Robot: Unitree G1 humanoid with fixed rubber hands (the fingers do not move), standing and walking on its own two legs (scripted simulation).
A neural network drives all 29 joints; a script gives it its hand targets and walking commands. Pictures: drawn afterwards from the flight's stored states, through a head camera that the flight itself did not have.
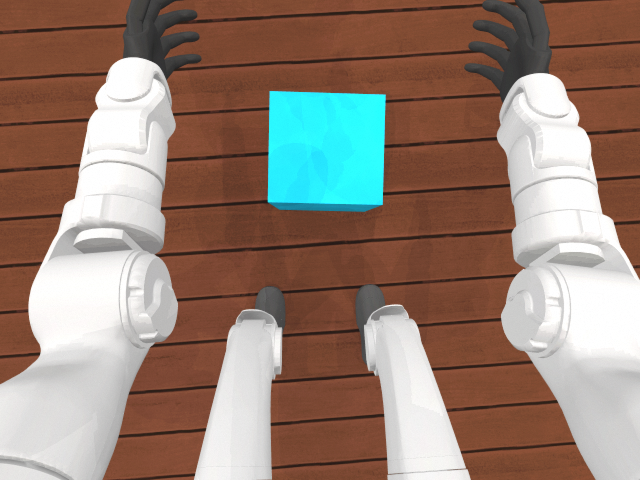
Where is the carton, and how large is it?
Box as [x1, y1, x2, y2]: [268, 91, 385, 211]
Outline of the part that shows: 270,91 268,202 279,209 364,211 382,204 385,95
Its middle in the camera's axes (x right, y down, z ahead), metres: +0.01 -0.17 +0.83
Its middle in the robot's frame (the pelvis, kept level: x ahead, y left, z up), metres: +0.51 -0.02 -0.52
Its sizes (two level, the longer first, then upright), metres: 0.210 0.200 0.250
